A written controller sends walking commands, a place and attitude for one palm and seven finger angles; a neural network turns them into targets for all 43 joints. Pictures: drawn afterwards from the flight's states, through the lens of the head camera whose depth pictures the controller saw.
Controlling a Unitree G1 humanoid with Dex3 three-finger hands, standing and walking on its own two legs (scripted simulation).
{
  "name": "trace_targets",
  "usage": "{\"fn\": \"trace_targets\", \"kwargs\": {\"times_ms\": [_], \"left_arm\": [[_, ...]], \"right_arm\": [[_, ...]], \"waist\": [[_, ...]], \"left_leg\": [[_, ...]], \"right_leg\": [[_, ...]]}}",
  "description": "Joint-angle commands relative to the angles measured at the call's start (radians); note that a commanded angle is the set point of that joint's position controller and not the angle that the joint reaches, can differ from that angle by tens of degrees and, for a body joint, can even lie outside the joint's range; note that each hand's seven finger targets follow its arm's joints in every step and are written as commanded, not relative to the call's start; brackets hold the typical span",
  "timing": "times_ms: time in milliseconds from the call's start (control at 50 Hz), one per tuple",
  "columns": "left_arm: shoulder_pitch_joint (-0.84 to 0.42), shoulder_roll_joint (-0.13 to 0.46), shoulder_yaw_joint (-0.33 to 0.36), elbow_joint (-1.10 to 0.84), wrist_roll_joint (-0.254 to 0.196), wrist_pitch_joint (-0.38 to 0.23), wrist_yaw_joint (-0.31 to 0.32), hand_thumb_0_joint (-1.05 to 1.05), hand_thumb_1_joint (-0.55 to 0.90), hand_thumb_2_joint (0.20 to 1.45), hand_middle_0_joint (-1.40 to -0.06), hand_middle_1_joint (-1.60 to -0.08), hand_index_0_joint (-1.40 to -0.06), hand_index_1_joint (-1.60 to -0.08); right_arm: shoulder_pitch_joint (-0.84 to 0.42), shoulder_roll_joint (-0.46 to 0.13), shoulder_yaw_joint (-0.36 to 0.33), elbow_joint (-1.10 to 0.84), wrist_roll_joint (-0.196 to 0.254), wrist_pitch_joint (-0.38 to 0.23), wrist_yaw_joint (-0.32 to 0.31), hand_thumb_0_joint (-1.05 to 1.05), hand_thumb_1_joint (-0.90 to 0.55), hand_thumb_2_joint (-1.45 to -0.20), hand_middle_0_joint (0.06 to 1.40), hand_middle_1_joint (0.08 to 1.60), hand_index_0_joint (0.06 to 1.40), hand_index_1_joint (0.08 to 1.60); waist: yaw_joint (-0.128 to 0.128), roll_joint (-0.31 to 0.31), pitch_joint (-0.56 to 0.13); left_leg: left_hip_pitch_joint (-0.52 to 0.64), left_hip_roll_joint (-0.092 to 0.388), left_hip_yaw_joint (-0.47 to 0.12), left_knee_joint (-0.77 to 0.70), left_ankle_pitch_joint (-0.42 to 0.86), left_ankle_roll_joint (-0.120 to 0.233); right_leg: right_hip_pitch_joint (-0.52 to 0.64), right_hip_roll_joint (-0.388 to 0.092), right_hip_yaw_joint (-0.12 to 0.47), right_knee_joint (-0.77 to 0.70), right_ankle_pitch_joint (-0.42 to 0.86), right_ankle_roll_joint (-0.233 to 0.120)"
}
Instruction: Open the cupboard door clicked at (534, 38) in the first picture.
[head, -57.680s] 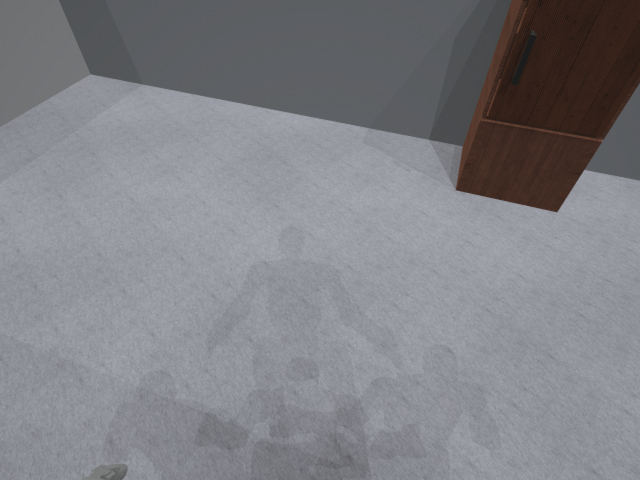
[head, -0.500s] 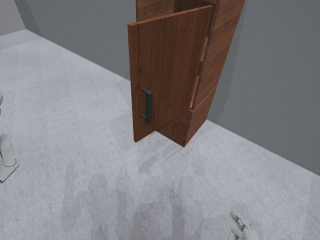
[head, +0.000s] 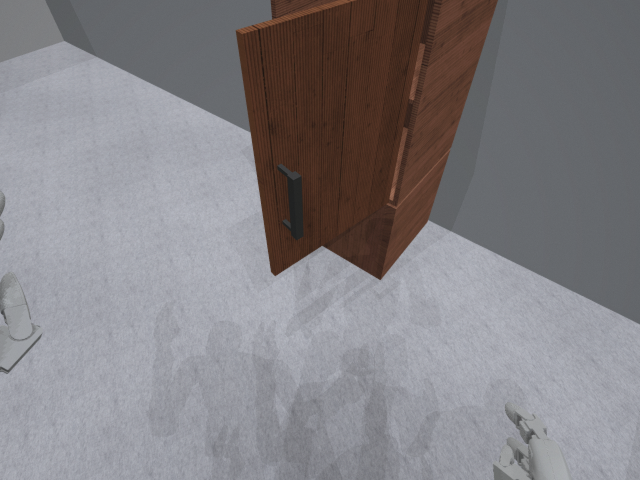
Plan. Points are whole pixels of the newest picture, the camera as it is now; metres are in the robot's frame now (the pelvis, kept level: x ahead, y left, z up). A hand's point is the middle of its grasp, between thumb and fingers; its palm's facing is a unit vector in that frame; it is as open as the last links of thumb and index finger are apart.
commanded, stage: stop stepping back and stand still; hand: left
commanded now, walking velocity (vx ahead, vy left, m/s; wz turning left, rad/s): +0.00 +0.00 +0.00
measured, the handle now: (290, 203) +0.65 +0.10 -0.09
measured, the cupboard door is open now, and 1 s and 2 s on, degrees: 78 78 78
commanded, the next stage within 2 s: let the arm hang, fingers relaxed in 0.42 s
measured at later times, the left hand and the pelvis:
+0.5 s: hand (25, 325) +0.21 +0.28 +0.16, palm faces +0.40 -0.79 -0.47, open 7.4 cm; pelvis +0.01 +0.02 +0.01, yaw -1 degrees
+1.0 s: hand out of the picture -0.04 +0.21 -0.17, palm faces +0.03 -0.98 -0.20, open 7.1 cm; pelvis +0.00 +0.02 +0.01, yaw +1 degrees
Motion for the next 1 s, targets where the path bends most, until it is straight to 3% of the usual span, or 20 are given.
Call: {"fn": "trace_targets", "kwargs": {"times_ms": [0,80,200,340,480,500,520,560,600,640,680,720,820,880,900,980], "left_arm": [[0.009,0.162,0.139,-0.123,-0.007,-0.033,0.014,0.0,0.9,0.9,-0.2,-0.3,-0.2,-0.3],[-0.01,0.147,0.106,-0.145,-0.008,-0.016,0.012,0.0,0.9,0.9,-0.2,-0.3,-0.2,-0.3],[-0.015,0.186,0.134,-0.206,-0.016,0.007,0.019,0.0,0.9,0.9,-0.2,-0.3,-0.2,-0.3],[-0.015,0.141,0.097,-0.135,-0.021,0.026,0.014,0.0,0.9,0.9,-0.2,-0.3,-0.2,-0.3],[-0.032,0.144,0.086,-0.149,-0.018,0.035,0.012,0.0,0.9,0.9,-0.2,-0.3,-0.2,-0.3],[-0.111,-0.045,-0.361,0.624,0.042,0.142,-0.114,0.0,0.9,0.9,-0.2,-0.3,-0.2,-0.3],[-0.122,-0.033,-0.308,0.663,0.056,0.221,-0.15,0.0,0.9,0.9,-0.2,-0.3,-0.2,-0.3],[-0.172,-0.043,-0.317,0.743,0.066,0.236,-0.164,0.0,0.9,0.9,-0.2,-0.3,-0.2,-0.3],[-0.225,-0.029,-0.337,0.861,0.07,0.233,-0.166,0.0,0.9,0.9,-0.2,-0.3,-0.2,-0.3],[-0.271,-0.031,-0.355,1.0,0.065,0.238,-0.162,0.0,0.9,0.9,-0.2,-0.3,-0.2,-0.3],[-0.306,-0.05,-0.379,1.131,0.058,0.251,-0.154,0.0,0.9,0.9,-0.2,-0.3,-0.2,-0.3],[-0.31,-0.059,-0.392,1.243,0.054,0.256,-0.148,0.0,0.9,0.9,-0.2,-0.3,-0.2,-0.3],[-0.258,-0.109,-0.387,1.451,0.048,0.25,-0.143,0.0,0.9,0.9,-0.2,-0.3,-0.2,-0.3],[-0.242,-0.119,-0.398,1.524,0.041,0.247,-0.144,0.0,0.9,0.9,-0.2,-0.3,-0.2,-0.3],[-0.239,-0.122,-0.4,1.542,0.042,0.246,-0.144,0.0,0.9,0.9,-0.2,-0.3,-0.2,-0.3],[-0.212,-0.15,-0.41,1.597,0.039,0.247,-0.141,0.0,0.9,0.9,-0.2,-0.3,-0.2,-0.3]], "right_arm": [[-0.074,-0.072,-0.001,-0.149,-0.002,-0.045,-0.002,0.0,-0.9,-0.9,0.2,0.3,0.2,0.3],[-0.073,-0.073,0.004,-0.154,0.0,-0.046,-0.003,0.0,-0.9,-0.9,0.2,0.3,0.2,0.3],[-0.087,-0.067,0.015,-0.158,-0.008,-0.045,-0.01,0.0,-0.9,-0.9,0.2,0.3,0.2,0.3],[-0.08,-0.057,0.027,-0.153,-0.009,-0.033,-0.012,0.0,-0.9,-0.9,0.2,0.3,0.2,0.3],[-0.085,-0.064,0.023,-0.154,-0.01,-0.028,-0.013,0.0,-0.9,-0.9,0.2,0.3,0.2,0.3],[-0.154,-0.167,-0.014,0.093,-0.001,-0.098,0.081,0.0,-0.9,-0.9,0.2,0.3,0.2,0.3],[-0.052,-0.213,-0.028,0.111,-0.017,-0.026,0.086,0.0,-0.9,-0.9,0.2,0.3,0.2,0.3],[-0.042,-0.179,-0.007,0.109,-0.03,0.023,0.078,0.0,-0.9,-0.9,0.2,0.3,0.2,0.3],[-0.064,-0.166,0.009,0.122,-0.038,0.043,0.076,0.0,-0.9,-0.9,0.2,0.3,0.2,0.3],[-0.056,-0.148,0.022,0.163,-0.042,0.065,0.075,0.0,-0.9,-0.9,0.2,0.3,0.2,0.3],[-0.045,-0.116,0.038,0.212,-0.047,0.089,0.072,0.0,-0.9,-0.9,0.2,0.3,0.2,0.3],[-0.044,-0.097,0.05,0.256,-0.048,0.1,0.069,0.0,-0.9,-0.9,0.2,0.3,0.2,0.3],[-0.005,-0.049,0.052,0.363,-0.045,0.109,0.05,0.0,-0.9,-0.9,0.2,0.3,0.2,0.3],[0.04,-0.03,0.051,0.414,-0.041,0.114,0.045,0.0,-0.9,-0.9,0.2,0.3,0.2,0.3],[0.061,-0.031,0.05,0.425,-0.038,0.117,0.043,0.0,-0.9,-0.9,0.2,0.3,0.2,0.3],[0.118,-0.004,0.049,0.476,-0.037,0.119,0.038,0.0,-0.9,-0.9,0.2,0.3,0.2,0.3]], "waist": [[0.01,0.136,-0.117],[0.007,0.05,-0.15],[0.008,0.072,-0.169],[0.006,0.059,-0.135],[0.008,0.047,-0.14],[-0.032,0.018,-0.055],[-0.013,0.042,-0.113],[-0.002,-0.005,-0.121],[0.01,-0.133,-0.131],[0.002,-0.171,-0.135],[-0.003,-0.112,-0.113],[0.002,0.022,-0.099],[0.009,0.147,-0.071],[0.004,0.117,-0.05],[0.002,0.055,-0.027],[-0.004,0.014,-0.005]], "left_leg": [[0.004,0.115,-0.126,-0.112,0.257,0.038],[-0.007,0.094,-0.098,-0.097,0.182,0.029],[0.032,0.075,-0.08,-0.102,0.179,0.013],[0.019,0.076,-0.081,-0.145,0.14,0.011],[0.022,0.063,-0.078,-0.162,0.101,0.012],[-0.019,0.093,-0.09,-0.009,0.269,0.004],[0.0,0.11,-0.092,-0.03,0.279,0.02],[-0.068,0.123,-0.137,-0.054,0.202,0.066],[-0.077,0.104,-0.152,-0.057,0.184,0.061],[-0.027,0.073,-0.132,-0.037,0.18,0.048],[0.009,0.059,-0.117,-0.055,0.172,0.035],[0.008,0.068,-0.124,-0.104,0.171,0.032],[0.008,0.067,-0.121,-0.152,0.052,0.027],[0.019,0.064,-0.118,-0.164,0.01,0.025],[0.024,0.068,-0.119,-0.161,0.013,0.026],[0.04,0.067,-0.111,-0.166,0.012,0.029]], "right_leg": [[0.054,-0.082,0.153,-0.094,0.235,0.066],[0.087,-0.087,0.172,-0.132,0.262,0.062],[0.072,-0.09,0.17,-0.154,0.28,0.056],[0.069,-0.068,0.149,-0.183,0.234,0.064],[0.072,-0.061,0.145,-0.211,0.215,0.067],[-0.093,-0.115,0.072,-0.079,0.241,0.043],[-0.086,-0.143,0.137,-0.089,0.227,0.027],[-0.063,-0.108,0.111,-0.033,0.138,0.019],[-0.017,-0.117,0.136,-0.059,0.137,0.012],[-0.028,-0.158,0.169,-0.09,0.168,-0.004],[-0.044,-0.165,0.169,-0.111,0.148,-0.002],[-0.009,-0.147,0.161,-0.119,0.119,0.011],[0.038,-0.142,0.161,-0.195,0.082,0.008],[0.028,-0.146,0.16,-0.226,0.059,0.003],[0.014,-0.142,0.15,-0.234,0.051,0.005],[-0.009,-0.145,0.144,-0.245,0.027,0.005]]}}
